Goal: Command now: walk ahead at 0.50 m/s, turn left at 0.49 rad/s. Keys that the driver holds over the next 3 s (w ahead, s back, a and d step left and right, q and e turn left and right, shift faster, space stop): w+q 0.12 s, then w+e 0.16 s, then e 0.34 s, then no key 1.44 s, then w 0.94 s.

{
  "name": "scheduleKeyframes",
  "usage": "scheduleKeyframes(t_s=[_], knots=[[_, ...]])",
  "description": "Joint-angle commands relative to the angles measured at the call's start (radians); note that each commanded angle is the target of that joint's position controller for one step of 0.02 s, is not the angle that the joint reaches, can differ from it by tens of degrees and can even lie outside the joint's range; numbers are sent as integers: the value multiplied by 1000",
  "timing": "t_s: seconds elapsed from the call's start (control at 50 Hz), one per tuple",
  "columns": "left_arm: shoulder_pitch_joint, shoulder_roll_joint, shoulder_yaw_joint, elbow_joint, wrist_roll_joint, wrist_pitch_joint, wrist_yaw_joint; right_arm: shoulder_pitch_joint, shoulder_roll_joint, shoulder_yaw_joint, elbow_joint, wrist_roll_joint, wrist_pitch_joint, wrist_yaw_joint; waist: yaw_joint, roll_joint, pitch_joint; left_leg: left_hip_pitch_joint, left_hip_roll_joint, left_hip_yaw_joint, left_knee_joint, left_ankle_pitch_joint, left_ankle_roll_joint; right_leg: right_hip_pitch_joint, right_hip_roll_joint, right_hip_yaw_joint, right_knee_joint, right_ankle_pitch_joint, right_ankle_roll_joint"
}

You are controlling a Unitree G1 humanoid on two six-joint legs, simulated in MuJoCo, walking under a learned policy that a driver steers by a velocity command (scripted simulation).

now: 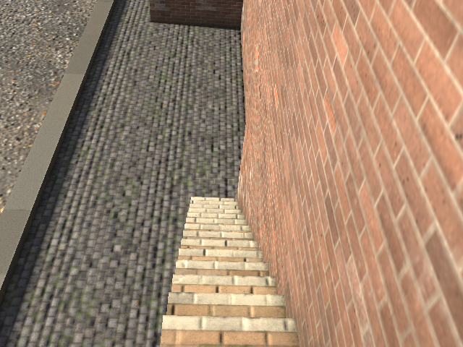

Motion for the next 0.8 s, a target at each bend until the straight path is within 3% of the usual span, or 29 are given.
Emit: scheduleKeyframes(t_s=[0.02, 0.04, 0.06, 0.08, 0.1, 0.12, 0.14, 0.16, 0.2, 0.24, 0.26, 0.28, 0.3, 0.32, 0.34, 0.38, 0.4, 0.42, 0.44, 0.46, 0.5, 0.52, 0.54, 0.56, 0.58, 0.6, 0.66, 0.7, 0.8], knots=[[-339, 49, 4, -258, 12, -37, 18, 479, -328, -75, 99, 14, -60, 6, -273, 742, 275, 425, 185, -788, -903, -88, 184, -941, 223, -76, 358, 65, -77], [-331, 95, 21, -207, 14, -39, 10, 405, -266, -70, 55, -26, -50, -21, -271, 555, 155, 496, 190, -708, -810, -12, 198, -853, 214, -35, 242, 151, -94], [-241, 129, 30, -172, -31, -34, -5, 293, -291, -78, 20, -73, -38, -46, -188, 518, -19, 463, 259, -880, -752, -147, 274, -665, 146, 96, 12, 374, -108], [-228, 171, 40, -151, -45, -13, -3, 83, -232, -62, -42, -86, -20, -70, -114, 478, -36, 202, 263, -831, -664, 34, 268, -367, 110, 201, -89, 419, -89], [-233, 223, 57, -153, -23, -1, -5, -24, -145, -35, -90, -67, -18, -99, -71, 362, 2, 86, 160, -641, -524, -5, 217, -273, 123, 201, -241, 743, -48], [-76, 200, 55, -105, -10, -1, -13, -136, -137, -25, -134, -76, -1, -121, 27, 265, -45, -82, 112, -503, -433, 51, 203, -10, 171, 126, -342, 858, -30], [-57, 147, 41, -96, 8, -3, -29, -164, -138, -29, -149, -50, -5, -141, 65, 124, -73, -153, 68, -432, -471, 79, 200, 132, 222, 36, -411, 1120, -7], [-7, 112, 46, -78, -51, -7, -42, -173, -148, -14, -153, -12, -9, -144, 106, 70, -104, -194, 66, -350, -448, 8, 163, 305, 219, 1, -554, 1112, -21], [-22, 92, 41, -84, -56, -2, -54, -155, -126, -7, -122, -14, -34, -139, 101, 102, -38, -210, 39, -260, -374, 53, 139, 472, 191, -56, -708, 1243, -36], [203, 101, 51, 35, -36, -13, -86, -108, -59, -6, -88, -31, -26, -135, 159, 178, -47, -29, -73, -67, 23, -4, 48, 506, 136, -38, -983, 1442, -96], [253, 79, 41, 82, -28, -12, -88, -111, -47, -3, -87, -42, -14, -125, 168, 92, -4, -38, -101, -28, 178, 18, 49, 516, 140, -78, -1074, 1443, -91], [338, 62, 26, 108, 0, 1, -100, -88, -59, -3, -69, -20, -6, -109, 193, 20, 67, -196, -189, -46, 479, -147, 59, 597, 74, -29, -1093, 1282, -134], [408, 24, -12, 137, 23, -5, -112, -64, -5, 11, -59, -3, 2, -100, 188, 6, 93, -365, -238, -75, 713, -186, 77, 615, 56, -21, -921, 1216, -136], [297, 53, -36, 94, 14, -18, -100, 204, 70, 33, -68, 4, 5, -81, -42, -196, 61, -413, -170, -153, 663, -79, 125, 561, 23, 38, -743, 1530, -154], [225, 94, -34, 96, -38, -17, -86, 264, 55, 36, -72, -25, 7, -71, -115, -282, 66, -496, -109, -145, 629, -30, 117, 509, 4, 121, -688, 1565, -208], [-62, -9, -99, 22, 4, 2, -60, 118, -15, 50, -168, -58, 38, -82, -208, -38, 47, -221, -10, -167, 324, 298, 16, 127, 26, 200, -847, 1406, -266], [-165, 79, -75, 24, 12, -2, -28, 57, 35, 80, -235, -75, 45, -83, -260, -146, 85, -132, 80, -158, 15, 388, -34, 20, -66, 355, -791, 1537, -328], [-257, 118, -63, 15, 22, 5, -1, 23, 21, 86, -243, -39, 58, -76, -265, -131, 109, 48, 112, -123, -207, 445, -57, -159, -28, 362, -757, 1331, -319], [-230, 133, -55, 20, 57, -26, -3, 74, 4, 75, -169, -45, 71, -70, -243, -100, 33, 375, 29, -54, 7, 604, -68, -346, 44, 330, -698, 1279, -295], [-258, 151, -48, 21, 20, -32, 0, 120, 18, 85, -161, -41, 83, -63, -275, -99, 20, 494, 4, -4, -69, 514, -62, -399, 79, 289, -740, 1137, -295], [-128, 106, -47, 53, -36, -39, -13, 85, -29, 77, -173, -86, 75, -52, -240, 30, 85, 513, 36, -29, -437, 387, 1, -287, 199, 217, -762, 997, -229], [64, 96, -38, 55, -53, -30, -6, -27, -107, 64, -170, -79, 67, -39, -98, 254, 104, 395, 74, -123, -627, 531, 60, -138, 278, 162, -762, 809, -159], [156, 87, -34, 82, -58, -12, -1, -116, -116, 66, -150, -64, 65, -35, -10, 335, 139, 332, 81, -163, -697, 567, 106, -44, 290, 146, -793, 610, -124], [150, 94, -30, 94, -45, 3, 8, -146, -104, 66, -155, -54, 57, -30, -15, 264, 168, 364, 89, -129, -722, 721, 106, -44, 292, 163, -786, 733, -108], [89, 53, -40, 85, -44, 26, 20, -145, -51, 74, -162, -76, 51, -21, -44, 159, 126, 325, 93, -119, -741, 699, 85, 82, 296, 121, -803, 789, -106], [41, 0, -58, 63, -17, 50, 10, -170, -40, 77, -163, -54, 42, -18, -28, 141, 113, 334, 78, -92, -732, 748, 62, 162, 289, 129, -844, 870, -99], [-45, -2, -60, 29, -2, 83, 0, -129, -30, 69, -140, -56, 27, -26, -39, 117, 27, 414, 63, -30, -759, 766, 9, 293, 255, 168, -932, 1091, -95], [-46, -28, -80, 20, 0, 104, -13, -96, -14, 68, -119, -61, 18, -3, -33, 164, -58, 446, 52, -19, -802, 777, 6, 402, 235, 161, -970, 1127, -82], [-137, 14, -90, 12, 2, 99, -12, -127, -36, 58, -90, -54, 9, -9, -68, 112, -108, 478, 55, -32, -882, 811, -18, 478, 211, 142, -1071, 1225, -87]])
